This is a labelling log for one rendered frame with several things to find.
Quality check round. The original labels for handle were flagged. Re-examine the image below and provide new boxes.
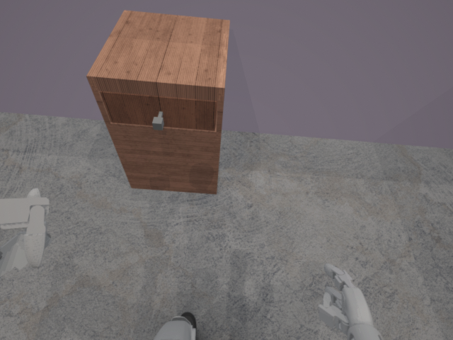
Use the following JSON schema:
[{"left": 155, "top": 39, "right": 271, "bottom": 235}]
[{"left": 152, "top": 111, "right": 164, "bottom": 130}]

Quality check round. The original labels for right robot hand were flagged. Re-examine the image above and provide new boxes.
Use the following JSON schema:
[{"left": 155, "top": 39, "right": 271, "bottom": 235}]
[{"left": 319, "top": 263, "right": 374, "bottom": 335}]

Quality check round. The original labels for cabinet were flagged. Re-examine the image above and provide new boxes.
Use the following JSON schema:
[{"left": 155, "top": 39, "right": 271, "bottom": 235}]
[{"left": 86, "top": 10, "right": 230, "bottom": 194}]

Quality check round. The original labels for left robot thigh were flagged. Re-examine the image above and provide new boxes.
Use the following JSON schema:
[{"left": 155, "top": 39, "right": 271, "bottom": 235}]
[{"left": 154, "top": 320, "right": 196, "bottom": 340}]

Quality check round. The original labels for robot right forearm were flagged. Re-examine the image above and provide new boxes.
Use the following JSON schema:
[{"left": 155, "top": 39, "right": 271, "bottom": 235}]
[{"left": 347, "top": 324, "right": 383, "bottom": 340}]

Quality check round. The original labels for drawer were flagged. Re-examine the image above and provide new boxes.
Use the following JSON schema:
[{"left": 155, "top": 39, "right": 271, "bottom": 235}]
[{"left": 100, "top": 91, "right": 218, "bottom": 131}]

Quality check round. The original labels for robot left shin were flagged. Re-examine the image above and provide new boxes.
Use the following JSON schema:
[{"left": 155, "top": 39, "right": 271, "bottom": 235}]
[{"left": 171, "top": 317, "right": 191, "bottom": 325}]

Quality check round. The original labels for left robot hand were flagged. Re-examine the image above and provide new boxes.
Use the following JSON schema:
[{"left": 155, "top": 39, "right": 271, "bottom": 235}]
[{"left": 0, "top": 188, "right": 52, "bottom": 280}]

